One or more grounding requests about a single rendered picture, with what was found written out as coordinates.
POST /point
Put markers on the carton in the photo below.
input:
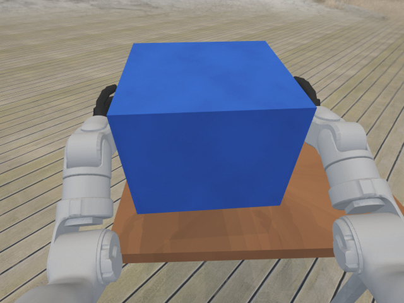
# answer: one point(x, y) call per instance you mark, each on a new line
point(207, 125)

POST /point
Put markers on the table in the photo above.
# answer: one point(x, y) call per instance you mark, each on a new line
point(301, 227)

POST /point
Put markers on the robot right upper arm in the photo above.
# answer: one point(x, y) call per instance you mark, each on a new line
point(371, 246)

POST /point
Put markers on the robot left hand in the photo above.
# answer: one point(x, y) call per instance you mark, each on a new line
point(104, 100)

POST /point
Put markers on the robot right hand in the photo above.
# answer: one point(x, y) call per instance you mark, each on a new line
point(311, 93)

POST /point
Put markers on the robot left upper arm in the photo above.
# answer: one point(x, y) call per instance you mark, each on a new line
point(81, 265)

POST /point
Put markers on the right robot forearm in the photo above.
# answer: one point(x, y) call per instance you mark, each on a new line
point(355, 183)

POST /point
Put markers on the left robot forearm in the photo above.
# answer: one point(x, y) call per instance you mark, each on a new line
point(87, 171)

